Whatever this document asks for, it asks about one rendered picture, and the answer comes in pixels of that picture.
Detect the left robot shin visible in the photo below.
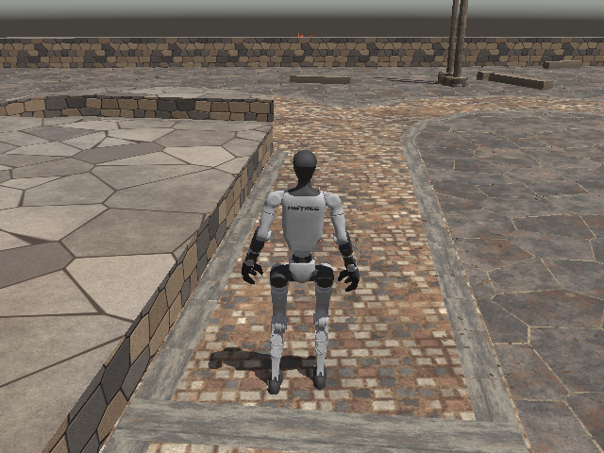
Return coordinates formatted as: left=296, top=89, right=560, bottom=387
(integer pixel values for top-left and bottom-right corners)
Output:
left=270, top=316, right=284, bottom=381

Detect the robot left hand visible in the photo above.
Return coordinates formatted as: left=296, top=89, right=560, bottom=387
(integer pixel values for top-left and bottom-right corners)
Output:
left=242, top=262, right=263, bottom=284

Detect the robot left upper arm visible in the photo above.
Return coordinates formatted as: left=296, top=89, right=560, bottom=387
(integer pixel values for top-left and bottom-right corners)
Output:
left=256, top=191, right=284, bottom=243

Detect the left robot forearm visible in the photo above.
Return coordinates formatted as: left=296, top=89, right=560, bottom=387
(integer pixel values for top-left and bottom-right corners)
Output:
left=244, top=227, right=264, bottom=266

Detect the right robot forearm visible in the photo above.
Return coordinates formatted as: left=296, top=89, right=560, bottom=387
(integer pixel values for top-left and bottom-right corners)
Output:
left=339, top=231, right=358, bottom=272

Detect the robot right upper arm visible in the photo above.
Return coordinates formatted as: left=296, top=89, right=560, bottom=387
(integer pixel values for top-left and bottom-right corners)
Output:
left=324, top=192, right=348, bottom=245

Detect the humanoid robot torso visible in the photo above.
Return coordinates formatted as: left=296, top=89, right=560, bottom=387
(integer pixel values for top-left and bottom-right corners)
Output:
left=281, top=186, right=326, bottom=283

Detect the robot right hand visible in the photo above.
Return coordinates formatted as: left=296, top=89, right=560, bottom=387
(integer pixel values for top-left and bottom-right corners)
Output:
left=338, top=268, right=360, bottom=292

